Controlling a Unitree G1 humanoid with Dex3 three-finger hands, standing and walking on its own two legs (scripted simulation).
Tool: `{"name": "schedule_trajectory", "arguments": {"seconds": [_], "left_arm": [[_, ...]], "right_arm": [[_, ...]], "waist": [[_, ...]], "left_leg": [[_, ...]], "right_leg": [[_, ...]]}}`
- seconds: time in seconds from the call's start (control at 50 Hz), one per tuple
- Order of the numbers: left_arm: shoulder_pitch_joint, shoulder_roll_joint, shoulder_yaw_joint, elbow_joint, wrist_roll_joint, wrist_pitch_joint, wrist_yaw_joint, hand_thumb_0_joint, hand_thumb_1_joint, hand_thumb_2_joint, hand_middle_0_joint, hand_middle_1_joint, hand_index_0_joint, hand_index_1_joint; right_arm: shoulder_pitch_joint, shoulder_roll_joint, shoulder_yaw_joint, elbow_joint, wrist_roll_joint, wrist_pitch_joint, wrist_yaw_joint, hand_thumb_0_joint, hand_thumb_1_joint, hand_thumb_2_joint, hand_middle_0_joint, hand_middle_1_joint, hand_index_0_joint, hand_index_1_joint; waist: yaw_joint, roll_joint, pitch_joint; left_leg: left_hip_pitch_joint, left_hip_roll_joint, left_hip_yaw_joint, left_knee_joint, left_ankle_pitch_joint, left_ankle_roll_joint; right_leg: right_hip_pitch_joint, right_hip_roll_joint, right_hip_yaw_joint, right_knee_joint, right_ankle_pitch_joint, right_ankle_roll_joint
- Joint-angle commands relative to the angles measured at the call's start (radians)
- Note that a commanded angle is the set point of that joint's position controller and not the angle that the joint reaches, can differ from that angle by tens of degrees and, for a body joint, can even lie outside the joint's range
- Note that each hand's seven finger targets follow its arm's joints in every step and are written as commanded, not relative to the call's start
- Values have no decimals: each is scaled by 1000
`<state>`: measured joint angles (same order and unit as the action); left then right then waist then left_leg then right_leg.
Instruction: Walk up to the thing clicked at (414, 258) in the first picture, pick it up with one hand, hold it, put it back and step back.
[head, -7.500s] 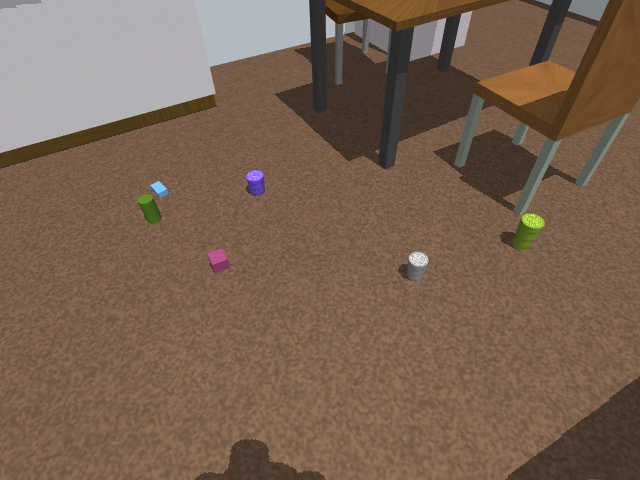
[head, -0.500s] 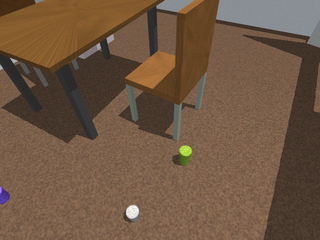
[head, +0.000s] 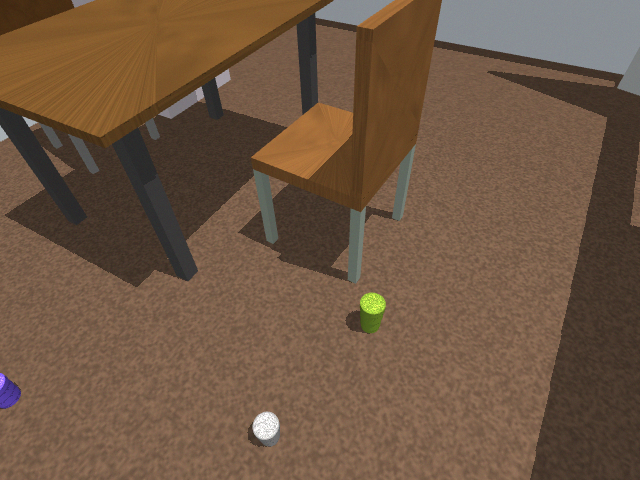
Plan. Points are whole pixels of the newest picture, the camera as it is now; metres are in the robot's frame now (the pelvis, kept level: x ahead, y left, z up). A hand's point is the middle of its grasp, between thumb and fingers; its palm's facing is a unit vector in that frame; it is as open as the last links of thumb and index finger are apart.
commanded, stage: stand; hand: left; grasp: from above
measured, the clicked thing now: (268, 431) +0.41 +0.19 -0.73
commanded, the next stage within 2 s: rise first in 0.04 s
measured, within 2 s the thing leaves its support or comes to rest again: neither
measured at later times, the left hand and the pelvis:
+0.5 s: hand out of the picture +0.15 +0.25 -0.18, palm faces -0.06 -0.93 -0.37, open 11.1 cm; pelvis -0.02 +0.00 -0.03, yaw -1 degrees
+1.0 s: hand out of the picture +0.11 +0.26 -0.25, palm faces -0.20 -0.86 -0.48, open 14.1 cm; pelvis -0.03 +0.01 -0.11, yaw -1 degrees
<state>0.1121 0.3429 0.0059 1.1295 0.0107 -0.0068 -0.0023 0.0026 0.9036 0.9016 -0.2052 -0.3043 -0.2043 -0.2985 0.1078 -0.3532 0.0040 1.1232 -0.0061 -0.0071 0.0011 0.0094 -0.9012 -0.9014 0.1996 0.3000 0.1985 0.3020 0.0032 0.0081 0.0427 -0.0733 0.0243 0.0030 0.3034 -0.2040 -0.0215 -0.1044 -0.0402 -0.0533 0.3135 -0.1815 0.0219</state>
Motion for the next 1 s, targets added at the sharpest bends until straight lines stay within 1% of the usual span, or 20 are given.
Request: {"name": "schedule_trajectory", "arguments": {"seconds": [0.0, 0.1, 0.12, 0.14, 0.16, 0.18, 0.2, 0.24, 0.28, 0.32, 0.34, 0.4, 0.44, 0.48, 0.56, 0.58, 0.66, 0.86, 0.92, 0.98], "left_arm": [[-30, 224, 38, -51, 0, -21, 12, 0, 899, 900, -200, -300, -200, -300], [-34, 217, 37, -53, 1, -20, 11, 0, 899, 900, -200, -300, -200, -300], [-30, 218, 37, -52, 3, -20, 11, 0, 819, 980, -139, -380, -127, -380], [-381, 65, 45, -403, -54, -109, 26, 0, 739, 962, -144, -460, -118, -460], [-492, 97, 54, -333, -53, -102, 31, 0, 659, 923, -177, -540, -153, -540], [-323, 153, 96, -160, -37, -62, 33, 0, 579, 939, -147, -620, -131, -620], [-246, 183, 124, -102, -26, -45, 22, 0, 499, 976, -121, -700, -102, -700], [-313, 276, 172, -181, 9, -54, 11, 0, 345, 952, -114, -852, -123, -841], [-149, 230, 185, -80, 60, -31, -15, 0, 189, 973, -54, -984, -86, -951], [-52, 230, 219, -142, 90, -10, -23, 0, 47, 976, -53, -1036, -86, -1002], [-52, 220, 217, -188, 101, 7, -18, 0, -33, 984, -48, -1050, -76, -1021], [-97, 172, 182, -246, 126, 80, 0, 0, -273, 1006, -46, -1057, -56, -1047], [-104, 181, 180, -263, 141, 120, 10, 0, -424, 1004, -57, -1057, -58, -1057], [-88, 130, 154, -284, 137, 141, 18, 0, -522, 1001, -68, -1067, -63, -1072], [-102, 138, 183, -401, 162, 123, 29, 0, -550, 997, -67, -1084, -64, -1087], [-91, 159, 205, -455, 169, 115, 34, 0, -561, 988, -71, -1092, -72, -1091], [-18, 168, 208, -596, 200, 106, 38, 0, -568, 993, -78, -1095, -73, -1100], [134, 114, 167, -767, 245, 181, 39, 0, -581, 1003, -78, -1073, -66, -1085], [49, 123, 155, -741, 275, 177, 44, 0, -584, 993, -80, -1074, -73, -1081], [-48, 161, 172, -679, 335, 130, 54, 0, -561, 982, -83, -1072, -80, -1076]], "right_arm": [[-22, -207, -37, -61, -5, -22, -12, 0, -900, -900, 200, 300, 200, 300], [-24, -211, -38, -63, -4, -21, -13, 0, -900, -900, 200, 300, 200, 300], [-30, -211, -38, -63, -4, -20, -13, 0, -901, -904, 199, 299, 199, 299], [-13, -45, 2, -339, 64, -66, -33, 0, -953, -914, 199, 300, 200, 300], [38, -70, -2, -279, 63, -63, -42, 0, -912, -902, 199, 300, 200, 300], [68, -99, -17, -268, 60, -50, -45, 0, -911, -905, 199, 300, 200, 300], [77, -102, -30, -296, 61, -41, -47, 0, -893, -900, 199, 300, 200, 300], [111, -102, -58, -337, 49, -48, -57, 0, -918, -907, 199, 300, 199, 300], [144, -89, -77, -368, 29, -53, -45, 0, -917, -907, 199, 300, 200, 300], [152, -83, -94, -411, 25, -56, -36, 0, -924, -909, 200, 300, 200, 300], [149, -77, -96, -446, 26, -56, -36, 0, -910, -906, 200, 300, 200, 300], [111, -67, -90, -499, 34, -58, -33, 0, -891, -901, 200, 300, 200, 300], [95, -67, -91, -536, 38, -62, -29, 0, -888, -900, 200, 300, 200, 300], [100, -55, -87, -553, 35, -76, -23, 0, -891, -902, 200, 300, 200, 300], [117, -46, -98, -585, 26, -115, -19, 0, -882, -899, 200, 300, 200, 300], [123, -42, -100, -596, 23, -124, -20, 0, -883, -899, 200, 300, 200, 300], [120, -39, -106, -622, 17, -149, -30, 0, -875, -898, 200, 300, 200, 300], [103, -31, -99, -664, 9, -180, -39, 0, -885, -900, 200, 300, 200, 300], [90, -31, -93, -670, 6, -196, -42, 0, -899, -903, 200, 300, 200, 300], [74, -31, -94, -667, 0, -220, -39, 0, -895, -902, 200, 300, 200, 300]], "waist": [[0, -8, -71], [0, -4, -61], [5, -6, -59], [-122, -6, 20], [-97, -21, -19], [-81, -56, -2], [-43, -68, -10], [-24, -39, -168], [-19, -34, -237], [32, 43, -337], [38, 65, -357], [13, 44, -279], [4, 13, -249], [-9, -30, -212], [-14, -22, -273], [-8, -13, -329], [-11, 57, -379], [-32, 51, -403], [-65, 34, -371], [-66, 20, -370]], "left_leg": [[-17, 115, -69, -38, 223, 32], [-25, 114, -70, -39, 199, 34], [-21, 116, -71, -40, 198, 36], [-132, -24, 44, 30, 54, 29], [-139, -32, 40, 51, 25, 34], [-179, -36, 39, 75, -9, 36], [-212, -29, 40, 111, 15, 33], [-214, -34, 35, 165, 68, 32], [-284, -41, 30, 244, 116, 30], [-286, -48, 33, 278, 185, 17], [-271, -51, 34, 272, 194, 13], [-333, -39, 24, 292, 157, 8], [-381, -33, 17, 329, 99, 13], [-452, -31, 17, 364, 15, 20], [-546, -27, 15, 481, -55, 24], [-555, -29, 17, 509, -41, 27], [-571, -17, 3, 572, -9, 16], [-665, -2, -29, 679, -12, 15], [-753, -5, -24, 750, -60, 23], [-891, -15, -14, 862, -136, 32]], "right_leg": [[50, -112, 85, -28, 203, -36], [40, -111, 88, -38, 184, -35], [34, -110, 86, -36, 182, -35], [-199, 31, 20, 27, 102, -25], [-162, 29, 13, 37, 60, -23], [-180, 36, 3, 50, 7, -30], [-187, 40, -6, 78, 7, -30], [-166, 32, 8, 142, 74, -29], [-174, 26, 12, 224, 129, -31], [-144, 24, 18, 270, 176, -41], [-135, 25, 20, 265, 178, -43], [-216, 37, 6, 273, 119, -46], [-282, 40, -1, 299, 52, -42], [-350, 45, -2, 325, -27, -39], [-466, 41, 4, 441, -93, -38], [-456, 36, 9, 472, -78, -36], [-543, 39, 11, 564, -57, -42], [-658, 37, 8, 673, -75, -42], [-743, 35, 9, 724, -103, -39], [-866, 31, 19, 816, -155, -38]]}}
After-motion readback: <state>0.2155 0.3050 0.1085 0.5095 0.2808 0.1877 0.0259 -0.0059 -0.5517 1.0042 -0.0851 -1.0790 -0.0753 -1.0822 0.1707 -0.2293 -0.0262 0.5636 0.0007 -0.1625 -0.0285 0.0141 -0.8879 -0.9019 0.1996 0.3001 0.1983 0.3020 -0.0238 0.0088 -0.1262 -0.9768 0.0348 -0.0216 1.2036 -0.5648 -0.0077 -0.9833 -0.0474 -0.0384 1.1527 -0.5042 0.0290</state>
